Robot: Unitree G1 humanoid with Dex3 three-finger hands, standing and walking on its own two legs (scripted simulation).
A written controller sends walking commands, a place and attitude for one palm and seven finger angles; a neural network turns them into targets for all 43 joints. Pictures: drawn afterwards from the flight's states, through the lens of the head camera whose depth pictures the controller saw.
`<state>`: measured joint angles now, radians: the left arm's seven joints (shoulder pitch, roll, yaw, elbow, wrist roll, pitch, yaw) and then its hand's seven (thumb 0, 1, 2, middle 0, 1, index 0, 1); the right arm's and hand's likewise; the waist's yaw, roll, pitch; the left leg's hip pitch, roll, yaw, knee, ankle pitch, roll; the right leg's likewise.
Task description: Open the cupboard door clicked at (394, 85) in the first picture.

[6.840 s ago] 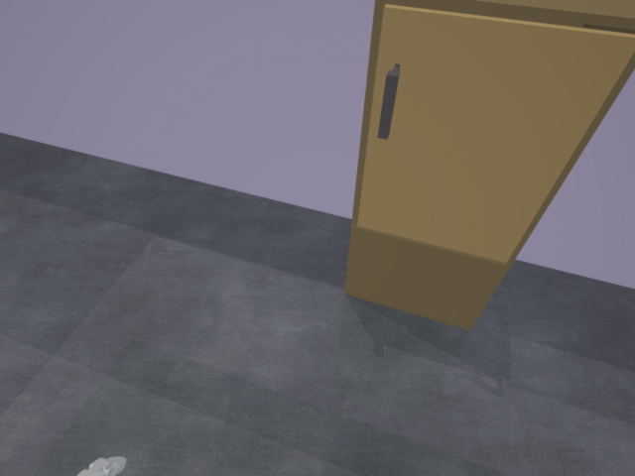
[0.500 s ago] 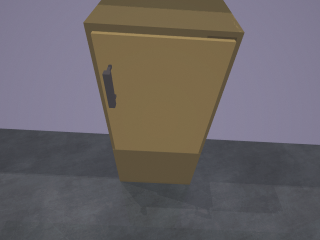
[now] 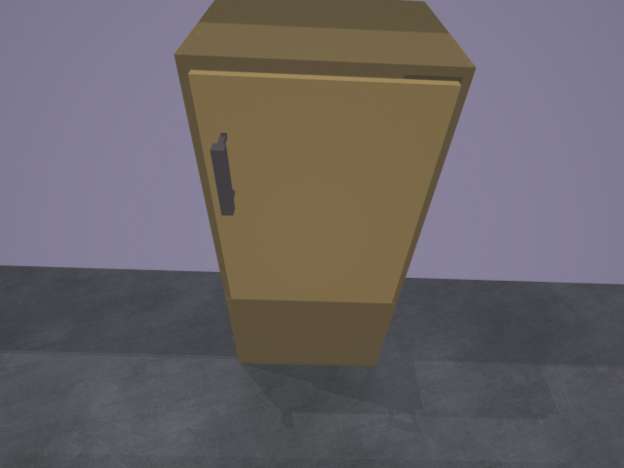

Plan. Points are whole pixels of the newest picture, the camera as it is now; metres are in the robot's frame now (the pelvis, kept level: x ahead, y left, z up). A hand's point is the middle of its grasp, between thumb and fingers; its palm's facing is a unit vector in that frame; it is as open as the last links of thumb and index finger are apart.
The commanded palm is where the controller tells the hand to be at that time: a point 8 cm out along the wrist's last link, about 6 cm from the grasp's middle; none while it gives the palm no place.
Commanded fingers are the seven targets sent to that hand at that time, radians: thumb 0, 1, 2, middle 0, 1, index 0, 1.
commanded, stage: look again from close up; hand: left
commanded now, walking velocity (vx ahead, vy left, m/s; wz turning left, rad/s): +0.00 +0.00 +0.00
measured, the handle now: (225, 174) +0.58 +0.19 +0.07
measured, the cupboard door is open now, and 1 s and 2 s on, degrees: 0 0 0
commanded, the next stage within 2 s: shuffle to correct the standing spot in 0.30 s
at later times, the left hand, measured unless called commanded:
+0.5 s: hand out of the picture -0.07 +0.16 -0.17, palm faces +0.04 -0.99 -0.16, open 7.4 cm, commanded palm none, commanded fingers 0.00 0.90 0.90 -0.20 -0.30 -0.20 -0.30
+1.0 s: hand out of the picture -0.04 +0.16 -0.18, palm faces +0.05 -0.99 -0.12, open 7.4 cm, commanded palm none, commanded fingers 0.00 0.90 0.90 -0.20 -0.30 -0.20 -0.30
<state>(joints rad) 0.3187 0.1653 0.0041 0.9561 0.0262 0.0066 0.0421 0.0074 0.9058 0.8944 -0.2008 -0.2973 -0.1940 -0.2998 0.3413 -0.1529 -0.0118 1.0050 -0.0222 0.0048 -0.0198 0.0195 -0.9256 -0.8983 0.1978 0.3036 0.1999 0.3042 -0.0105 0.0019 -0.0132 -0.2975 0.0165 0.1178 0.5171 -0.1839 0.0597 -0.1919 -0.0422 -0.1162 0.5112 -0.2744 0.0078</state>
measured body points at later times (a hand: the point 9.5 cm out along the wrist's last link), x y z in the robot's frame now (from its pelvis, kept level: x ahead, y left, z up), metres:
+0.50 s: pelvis -0.02 +0.00 +0.00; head -0.04 +0.02 +0.45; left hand -0.07 +0.21 -0.16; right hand -0.03 -0.21 -0.15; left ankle +0.06 +0.08 -0.73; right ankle +0.00 -0.12 -0.73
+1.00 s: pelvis -0.01 +0.01 +0.00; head -0.02 +0.02 +0.45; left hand -0.05 +0.22 -0.17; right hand -0.02 -0.21 -0.15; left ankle -0.01 +0.12 -0.73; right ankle -0.01 -0.10 -0.70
